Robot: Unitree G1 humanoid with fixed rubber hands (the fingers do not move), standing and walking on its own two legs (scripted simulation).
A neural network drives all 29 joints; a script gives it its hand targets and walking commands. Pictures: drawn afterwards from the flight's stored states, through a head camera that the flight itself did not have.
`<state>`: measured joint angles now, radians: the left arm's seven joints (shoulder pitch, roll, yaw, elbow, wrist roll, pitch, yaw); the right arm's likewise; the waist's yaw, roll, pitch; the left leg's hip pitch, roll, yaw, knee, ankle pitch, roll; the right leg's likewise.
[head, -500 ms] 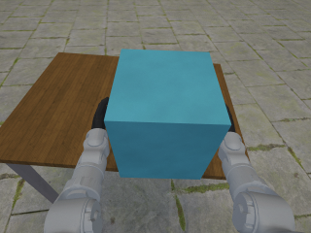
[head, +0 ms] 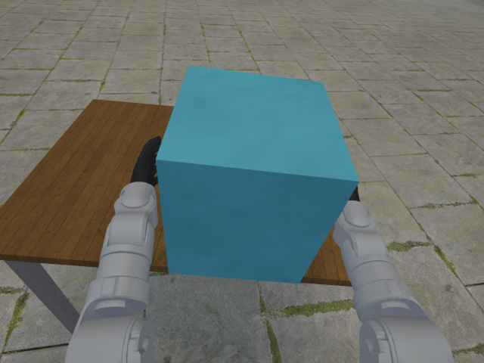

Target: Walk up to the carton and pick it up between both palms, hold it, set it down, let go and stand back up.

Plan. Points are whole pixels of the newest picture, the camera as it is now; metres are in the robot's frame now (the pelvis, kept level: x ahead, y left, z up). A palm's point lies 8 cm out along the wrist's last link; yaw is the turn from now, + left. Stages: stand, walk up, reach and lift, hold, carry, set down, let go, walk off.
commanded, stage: reach and lift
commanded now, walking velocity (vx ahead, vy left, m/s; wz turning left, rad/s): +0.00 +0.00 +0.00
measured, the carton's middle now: (245, 177) +0.44 +0.00 +0.09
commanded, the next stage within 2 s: hold in 1.62 s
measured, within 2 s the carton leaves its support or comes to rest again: neither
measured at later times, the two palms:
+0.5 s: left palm (137, 166) +0.36 +0.18 +0.18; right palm (359, 194) +0.34 -0.17 +0.15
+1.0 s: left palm (139, 160) +0.36 +0.17 +0.19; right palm (362, 182) +0.35 -0.17 +0.17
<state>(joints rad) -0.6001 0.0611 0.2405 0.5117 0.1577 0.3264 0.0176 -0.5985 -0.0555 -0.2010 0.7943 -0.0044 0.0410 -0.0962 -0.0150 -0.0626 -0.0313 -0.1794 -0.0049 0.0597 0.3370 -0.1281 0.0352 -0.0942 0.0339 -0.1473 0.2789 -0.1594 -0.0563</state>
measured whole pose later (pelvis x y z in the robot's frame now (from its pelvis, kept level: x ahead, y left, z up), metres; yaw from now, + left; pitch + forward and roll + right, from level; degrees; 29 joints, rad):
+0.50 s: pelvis -0.01 +0.02 +0.00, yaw -1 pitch -7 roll -1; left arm -0.64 0.05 0.25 0.33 0.21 0.62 0.02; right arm -0.64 -0.09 -0.17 0.69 0.09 0.26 -0.09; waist -0.05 -0.05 -0.02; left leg -0.10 -0.02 0.09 0.35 -0.13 0.06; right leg -0.04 0.02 -0.12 0.31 -0.16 -0.04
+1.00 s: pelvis +0.00 +0.01 +0.00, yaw -1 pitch -6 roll -1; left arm -0.60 0.05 0.24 0.21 0.21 0.70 0.02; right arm -0.65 -0.11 -0.10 0.61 0.15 0.34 -0.10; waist -0.07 -0.05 -0.03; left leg -0.09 -0.01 0.08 0.35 -0.15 0.05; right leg -0.01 0.03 -0.13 0.29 -0.17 -0.04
